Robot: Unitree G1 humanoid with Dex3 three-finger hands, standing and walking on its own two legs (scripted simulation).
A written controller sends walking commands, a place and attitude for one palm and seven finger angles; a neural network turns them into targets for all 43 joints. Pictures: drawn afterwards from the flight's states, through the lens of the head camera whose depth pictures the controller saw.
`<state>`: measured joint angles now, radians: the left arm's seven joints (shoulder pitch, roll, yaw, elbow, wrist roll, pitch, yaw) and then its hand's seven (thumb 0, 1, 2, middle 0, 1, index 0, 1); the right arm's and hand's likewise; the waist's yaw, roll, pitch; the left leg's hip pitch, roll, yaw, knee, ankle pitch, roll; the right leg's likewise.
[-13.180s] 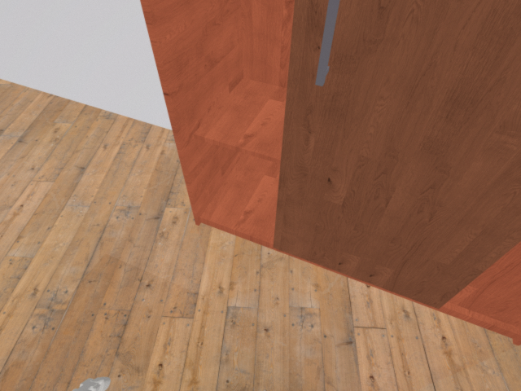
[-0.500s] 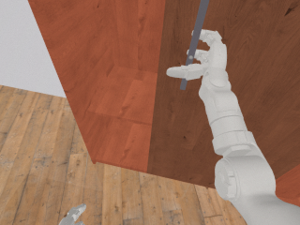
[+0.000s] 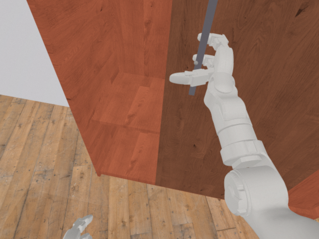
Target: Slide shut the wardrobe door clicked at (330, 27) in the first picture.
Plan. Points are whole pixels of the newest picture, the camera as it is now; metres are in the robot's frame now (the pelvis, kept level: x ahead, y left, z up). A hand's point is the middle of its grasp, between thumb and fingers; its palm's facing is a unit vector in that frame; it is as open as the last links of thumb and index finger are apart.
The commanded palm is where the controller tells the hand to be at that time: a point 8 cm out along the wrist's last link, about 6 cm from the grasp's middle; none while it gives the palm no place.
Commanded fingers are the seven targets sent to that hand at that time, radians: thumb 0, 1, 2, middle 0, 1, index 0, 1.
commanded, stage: slide the fingers in behind the handle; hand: right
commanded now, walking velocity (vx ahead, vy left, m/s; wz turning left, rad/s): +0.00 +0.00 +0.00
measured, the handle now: (203, 40) +0.52 -0.05 +0.26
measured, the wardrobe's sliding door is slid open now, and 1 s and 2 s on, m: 0.37 0.37 0.37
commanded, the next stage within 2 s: grip the handle and tug to test in 0.62 s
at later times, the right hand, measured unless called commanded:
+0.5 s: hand (188, 60) +0.47 -0.01 +0.23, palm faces +0.10 +1.00 +0.00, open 14.0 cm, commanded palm +0.45 -0.06 +0.22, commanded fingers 0.00 0.50 -0.30 0.30 1.20 0.30 1.20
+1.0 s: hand (188, 61) +0.47 -0.02 +0.23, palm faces +0.09 +1.00 +0.01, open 12.2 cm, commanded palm +0.44 -0.06 +0.22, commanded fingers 0.00 -0.20 -0.60 0.38 1.30 0.38 1.30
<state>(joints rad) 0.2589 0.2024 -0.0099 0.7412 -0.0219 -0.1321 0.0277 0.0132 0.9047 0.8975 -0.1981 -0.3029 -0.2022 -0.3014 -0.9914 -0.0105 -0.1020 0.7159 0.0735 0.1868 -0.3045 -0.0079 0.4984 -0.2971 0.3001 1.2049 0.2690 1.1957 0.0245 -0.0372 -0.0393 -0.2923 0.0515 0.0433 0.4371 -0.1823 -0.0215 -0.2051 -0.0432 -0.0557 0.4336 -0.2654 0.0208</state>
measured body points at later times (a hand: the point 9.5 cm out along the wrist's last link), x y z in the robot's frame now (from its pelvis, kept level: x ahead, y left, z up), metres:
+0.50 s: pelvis +0.00 +0.00 +0.00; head +0.01 +0.02 +0.45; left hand +0.06 +0.24 -0.13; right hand +0.46 -0.07 +0.23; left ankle +0.03 +0.13 -0.74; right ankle -0.03 -0.13 -0.74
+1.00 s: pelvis +0.00 +0.00 +0.00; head +0.02 +0.02 +0.45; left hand +0.10 +0.24 -0.12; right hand +0.46 -0.07 +0.23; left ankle +0.03 +0.13 -0.74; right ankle -0.03 -0.13 -0.74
